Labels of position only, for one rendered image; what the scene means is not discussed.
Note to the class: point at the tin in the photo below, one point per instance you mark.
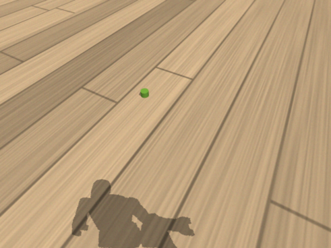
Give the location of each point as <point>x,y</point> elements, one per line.
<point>144,93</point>

